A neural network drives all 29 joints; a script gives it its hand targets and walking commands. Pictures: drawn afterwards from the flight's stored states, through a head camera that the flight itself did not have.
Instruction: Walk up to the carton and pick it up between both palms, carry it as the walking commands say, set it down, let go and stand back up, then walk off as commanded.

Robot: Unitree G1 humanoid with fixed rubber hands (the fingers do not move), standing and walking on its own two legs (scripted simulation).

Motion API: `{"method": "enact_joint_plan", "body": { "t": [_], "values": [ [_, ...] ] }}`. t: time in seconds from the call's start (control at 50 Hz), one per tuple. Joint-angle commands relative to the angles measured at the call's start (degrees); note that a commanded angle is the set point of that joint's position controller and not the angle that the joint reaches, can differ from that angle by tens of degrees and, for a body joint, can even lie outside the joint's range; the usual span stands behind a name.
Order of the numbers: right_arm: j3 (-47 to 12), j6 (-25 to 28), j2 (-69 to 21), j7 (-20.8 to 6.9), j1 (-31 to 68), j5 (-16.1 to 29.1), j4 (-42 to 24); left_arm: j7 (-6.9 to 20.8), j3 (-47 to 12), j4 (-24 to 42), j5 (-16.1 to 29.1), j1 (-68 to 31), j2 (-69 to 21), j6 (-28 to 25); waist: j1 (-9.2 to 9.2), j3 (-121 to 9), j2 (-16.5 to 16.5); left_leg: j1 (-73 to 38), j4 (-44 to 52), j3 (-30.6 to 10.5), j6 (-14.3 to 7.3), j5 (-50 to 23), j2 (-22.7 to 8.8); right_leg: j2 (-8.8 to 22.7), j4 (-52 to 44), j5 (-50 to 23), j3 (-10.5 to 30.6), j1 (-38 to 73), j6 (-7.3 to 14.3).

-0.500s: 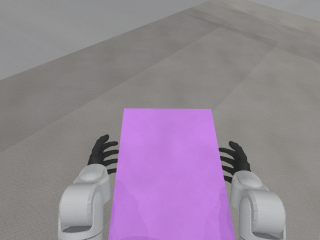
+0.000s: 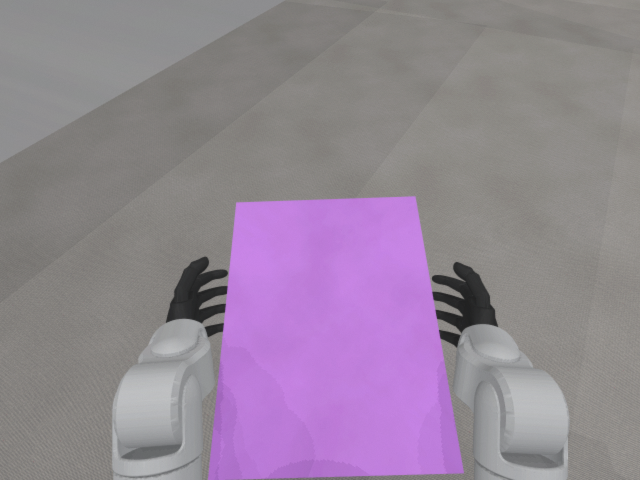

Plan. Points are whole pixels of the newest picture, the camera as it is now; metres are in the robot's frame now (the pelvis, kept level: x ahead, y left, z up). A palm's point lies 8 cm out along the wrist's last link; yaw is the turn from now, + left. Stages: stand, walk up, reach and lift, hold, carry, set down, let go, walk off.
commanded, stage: carry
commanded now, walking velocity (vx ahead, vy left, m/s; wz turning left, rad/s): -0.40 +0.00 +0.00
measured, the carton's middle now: (330, 338) +0.30 -0.01 +0.02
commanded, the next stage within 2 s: none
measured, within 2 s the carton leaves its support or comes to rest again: neither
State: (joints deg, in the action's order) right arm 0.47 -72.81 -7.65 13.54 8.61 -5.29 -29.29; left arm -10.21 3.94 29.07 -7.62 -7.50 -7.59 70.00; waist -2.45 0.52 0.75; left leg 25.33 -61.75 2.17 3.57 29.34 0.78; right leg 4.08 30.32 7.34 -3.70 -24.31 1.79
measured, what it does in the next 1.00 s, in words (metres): walks backwards: left foot, then right foot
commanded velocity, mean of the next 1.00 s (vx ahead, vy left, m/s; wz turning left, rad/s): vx -0.14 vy -0.12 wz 0.00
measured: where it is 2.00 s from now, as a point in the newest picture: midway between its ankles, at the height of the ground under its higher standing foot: outside the picture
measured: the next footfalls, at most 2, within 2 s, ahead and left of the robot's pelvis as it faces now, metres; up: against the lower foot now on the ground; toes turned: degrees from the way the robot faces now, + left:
left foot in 0.14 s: -0.11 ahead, +0.13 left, +0.00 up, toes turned +9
right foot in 0.48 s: -0.19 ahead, -0.11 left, +0.00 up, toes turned -8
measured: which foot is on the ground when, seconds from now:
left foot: up 0.00-0.12, down 0.14-0.80, up 0.82-1.00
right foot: down 0.00-0.12, up 0.14-0.46, down 0.48-1.00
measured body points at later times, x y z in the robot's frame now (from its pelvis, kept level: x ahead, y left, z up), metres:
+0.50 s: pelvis -0.21 +0.03 +0.00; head -0.23 +0.04 +0.45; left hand +0.07 +0.19 +0.11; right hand +0.07 -0.11 +0.10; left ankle -0.15 +0.13 -0.73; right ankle -0.23 -0.10 -0.74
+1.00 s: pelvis -0.34 -0.02 -0.01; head -0.33 -0.01 +0.44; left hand -0.05 +0.14 +0.08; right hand -0.05 -0.17 +0.09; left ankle -0.36 +0.07 -0.72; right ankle -0.23 -0.11 -0.73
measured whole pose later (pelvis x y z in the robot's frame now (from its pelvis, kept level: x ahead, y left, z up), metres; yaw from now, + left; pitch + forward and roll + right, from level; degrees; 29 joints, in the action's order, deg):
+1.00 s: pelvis -0.34 -0.02 -0.01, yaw +2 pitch +2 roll -1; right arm 4.2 -72.8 -8.2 12.3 12.2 -6.6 -24.1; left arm -11.8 4.6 23.1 -8.3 -13.1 -8.4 71.4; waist -0.6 -1.2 0.8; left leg 20.9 -45.0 8.2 1.1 25.4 -3.2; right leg 1.9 32.9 7.7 -10.6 -27.2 4.0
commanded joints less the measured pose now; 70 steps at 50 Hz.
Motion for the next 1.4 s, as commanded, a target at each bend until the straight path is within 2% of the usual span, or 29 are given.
{"method": "enact_joint_plan", "body": {
  "t": [0.0, 0.06, 0.1, 0.12, 0.14, 0.16, 0.2, 0.24, 0.4, 0.46, 0.48, 0.52, 0.6, 0.72, 0.76, 0.78, 0.8, 0.86, 0.96, 0.98, 1.0, 1.02, 1.04, 1.06, 1.08, 1.12, 1.32, 1.36, 1.38],
  "values": [
    [-36.15, 1.28, -55.48, -15.47, 20.42, 22.62, -3.94, 14.39, -32.5, 2.29, 20.75, -14.73, -53.95, 1.12, 3.35, -19.55, 13.12, -0.95, 13.14, 1.87, -1.13, 3.68, 0.41, 15.12, -11.73, -18.2, 15.21, 19.92, 5.92],
    [-34.5, 1.23, -55.28, -15.86, 20.61, 21.92, -1.79, 14.23, -33.0, 1.47, 21.04, -16.24, -54.81, 1.22, 3.74, -21.74, 12.52, -8.56, 28.26, 3.2, -2.99, 1.94, 0.63, 14.78, -16.49, -0.9, 15.73, 18.03, 3.82],
    [-33.37, 1.49, -55.68, -16.27, 20.09, 20.92, 0.16, 13.97, -33.74, 0.56, 21.49, -18.61, -55.27, 1.3, 2.84, -20.86, 6.92, -19.31, 48.09, 4.55, -3.61, -6.76, -1.35, 9.44, -14.75, 11.77, 9.31, 11.11, -2.34],
    [-32.8, 1.55, -55.7, -16.49, 20.39, 20.74, 0.41, 13.77, -34.07, -0.36, 21.57, -19.45, -54.83, 1.35, 3.02, -18.51, -0.87, -23.45, 50.64, -5.04, -4.48, -3.57, -8.85, 6.21, -9.23, 13.16, 6.79, 2.07, -4.83],
    [-31.52, 2.04, -55.52, -16.54, 20.42, 19.84, -0.01, 14.12, -36.32, 2.93, 23.18, -23.33, -55.56, 1.41, 1.42, -13.3, -17.7, -15.56, 53.04, -20.72, -11.35, 3.42, -22.86, -1.52, 4.65, 19.11, -0.94, -9.59, -7.77],
    [-32.1, 2.41, -57.08, -17.04, 22.06, 20.58, -1.7, 14.35, -37.65, 4.58, 23.63, -26.69, -58.16, 1.18, 1.72, -8.9, -16.35, -7.81, 54.06, -19.0, -14.22, -3.67, -26.61, -1.24, 19.16, 20.9, 2.07, -9.75, -7.13],
    [-31.54, 2.84, -57.24, -17.15, 24.33, 20.06, -3.79, 14.65, -39.34, 4.29, 24.63, -27.99, -60.65, 1.01, 2.57, -8.55, -7.66, -3.8, 49.77, -7.35, -9.8, -8.64, -19.44, -2.76, 31.19, 14.47, 6.05, -7.41, -5.67],
    [-29.79, 3.14, -55.62, -16.9, 24.01, 19.33, -3.0, 14.46, -39.34, 2.53, 25.24, -28.35, -60.31, 1.38, 2.32, -11.56, -7.5, -9.15, 45.5, -1.84, -8.72, -15.86, -15.0, -3.25, 33.2, 9.87, 6.66, -7.91, -5.19],
    [-26.89, 1.67, -50.59, -15.61, 19.73, 16.71, 2.79, 12.99, -34.64, -4.51, 21.98, -23.01, -55.65, 3.63, 1.85, -15.12, -11.68, -13.46, 43.24, -10.72, -9.78, -16.18, -15.9, -2.85, 0.66, 19.07, -1.52, 3.87, -5.15],
    [-27.79, 1.75, -51.5, -15.4, 21.41, 17.15, 3.14, 12.99, -32.64, -6.09, 21.32, -23.01, -56.2, 3.38, 2.28, -18.53, -8.27, -10.7, 39.66, -9.2, -4.94, -26.55, -15.24, 2.87, -9.0, 9.33, 1.74, 15.65, -4.31],
    [-29.06, 1.77, -52.23, -15.53, 22.36, 17.51, 2.4, 13.02, -31.92, -7.43, 20.74, -22.81, -56.33, 2.85, 2.12, -17.85, -1.83, -8.73, 38.56, -5.88, -2.84, -28.8, -12.54, 4.92, -4.63, 6.11, 4.75, 14.05, -2.76],
    [-31.85, 1.89, -55.34, -16.18, 26.39, 19.7, -0.77, 13.32, -31.43, -6.7, 20.99, -21.86, -58.55, 2.01, 2.29, -15.21, 3.81, -8.42, 35.2, -0.29, -2.54, -19.2, -10.87, 5.6, -5.56, 8.84, 4.46, 7.87, -1.13],
    [-32.73, 1.66, -56.56, -17.02, 28.47, 21.73, -2.22, 13.09, -31.13, -5.04, 20.49, -21.86, -59.03, 1.59, 2.4, -13.46, -1.23, -6.22, 39.33, -3.93, -2.71, -8.87, -13.07, 2.68, -3.93, 20.38, 3.11, 2.63, -0.18],
    [-31.42, 1.37, -56.14, -16.98, 26.1, 20.4, -1.4, 13.47, -33.14, -2.9, 22.4, -22.8, -59.87, 1.65, 3.29, -16.5, -9.92, 1.21, 45.96, -5.56, -2.38, -0.52, -18.03, -1.25, 6.38, 17.3, -0.95, 9.15, 0.14],
    [-31.08, 1.29, -56.11, -16.81, 25.31, 19.59, -0.7, 13.86, -33.31, -2.83, 23.06, -24.38, -60.18, 1.77, 3.43, -15.22, -3.38, 4.04, 38.15, 1.81, -0.73, -0.65, -13.63, 2.15, -1.55, 20.99, 4.23, 8.4, 2.02],
    [-30.97, 1.29, -56.53, -16.77, 24.76, 19.48, -0.3, 14.07, -33.23, -2.57, 23.26, -25.12, -60.17, 1.87, 3.42, -14.1, 8.07, 2.27, 23.53, 8.32, 0.13, -2.24, -7.94, 9.51, -13.87, 27.16, 13.79, 2.6, 4.5],
    [-30.36, 1.21, -55.74, -16.57, 25.41, 19.22, 0.57, 14.45, -32.83, -3.31, 23.19, -23.9, -60.58, 2.41, 3.82, -12.38, 14.42, 0.07, 6.75, 8.22, 0.15, 3.0, -4.15, 15.35, -21.36, 31.24, 17.24, -5.69, 8.17],
    [-30.38, 1.76, -57.08, -16.73, 26.92, 19.75, 1.19, 14.89, -32.61, -2.77, 22.53, -25.03, -60.94, 2.23, 2.31, -12.29, 5.47, -3.98, -10.38, 2.95, -1.34, 1.01, -3.41, 10.6, -16.14, 17.18, 3.13, -7.28, 6.15],
    [-31.56, 2.18, -57.42, -16.67, 27.01, 22.48, -1.09, 13.21, -32.16, -3.0, 21.09, -22.89, -60.6, 0.91, 3.15, -21.91, 8.8, -5.04, 23.28, 5.94, -3.02, -2.35, -4.14, 10.38, -5.92, -9.96, 5.95, 15.35, 5.94],
    [-31.17, 1.98, -56.59, -16.69, 25.67, 21.98, -0.27, 12.89, -31.83, -4.53, 20.71, -21.19, -60.09, 1.02, 2.74, -22.79, 6.01, -10.55, 35.45, 5.59, -2.69, -9.5, -5.65, 9.29, -3.39, -10.61, 4.77, 15.0, 4.45],
    [-30.62, 1.75, -56.28, -16.87, 24.35, 21.31, 0.97, 12.68, -31.84, -6.2, 20.42, -20.58, -59.74, 1.15, 2.28, -21.48, 0.57, -18.95, 44.32, -0.15, -3.1, -16.34, -11.33, 7.13, 1.21, -7.36, 3.08, 7.25, 1.22],
    [-29.57, 1.7, -55.08, -16.93, 21.74, 19.94, 2.83, 12.85, -32.28, -5.16, 20.53, -20.62, -59.03, 1.56, 1.57, -19.13, -15.49, -24.7, 41.36, -20.55, -10.12, -37.49, -28.25, 0.78, 9.86, 7.52, -0.35, -10.96, -3.6],
    [-29.54, 1.86, -56.06, -17.35, 23.31, 20.5, 1.76, 12.92, -33.61, -2.97, 21.15, -23.58, -60.33, 1.4, 1.23, -15.97, -19.72, -23.64, 40.25, -25.25, -16.88, -58.4, -35.74, -3.66, 25.59, 26.84, 3.28, -18.35, -5.19],
    [-29.81, 2.21, -57.22, -17.62, 23.09, 20.79, 0.35, 13.12, -34.37, -2.17, 21.68, -23.49, -61.45, 1.08, 1.94, -16.76, -11.97, -23.05, 36.49, -19.63, -15.84, -64.64, -32.27, -2.68, 34.41, 25.01, 9.65, -15.79, -4.93],
    [-29.64, 2.58, -57.47, -17.94, 23.31, 20.46, -0.33, 13.38, -35.34, -1.74, 22.3, -24.23, -63.04, 0.79, 2.01, -16.45, -7.75, -21.63, 35.65, -12.03, -12.88, -60.82, -28.06, -2.24, 37.6, 20.57, 9.94, -14.77, -4.5],
    [-28.94, 3.4, -57.4, -18.09, 25.08, 19.85, -1.34, 13.67, -36.58, -0.54, 23.04, -26.67, -63.94, 0.51, 2.23, -16.33, -9.28, -21.87, 34.52, -4.54, -9.69, -60.17, -21.86, -2.84, 39.53, 14.66, 7.36, -13.93, -4.89],
    [-27.34, 1.74, -53.04, -16.07, 19.37, 17.31, -0.37, 12.99, -35.35, -1.52, 23.44, -23.17, -58.2, 2.6, 1.9, -19.72, -18.03, -19.98, 35.24, -6.06, -6.84, -46.37, -22.21, -2.69, 10.47, 19.1, -0.24, -1.07, -4.93],
    [-28.23, 1.5, -53.27, -15.73, 19.78, 17.12, -0.24, 13.48, -34.52, -2.67, 23.62, -22.54, -58.26, 2.86, 3.22, -20.42, -16.31, -15.49, 31.19, -3.45, -3.97, -42.63, -21.31, -2.24, -4.45, 11.29, -1.33, 7.73, -3.62],
    [-28.54, 1.45, -53.31, -15.68, 20.27, 17.12, -0.22, 13.79, -33.66, -3.12, 23.46, -22.64, -58.09, 2.91, 3.42, -19.07, -10.19, -9.28, 26.6, -0.95, -1.74, -34.98, -18.44, 0.48, -11.9, 7.98, 1.94, 13.18, -2.89]
  ]
}}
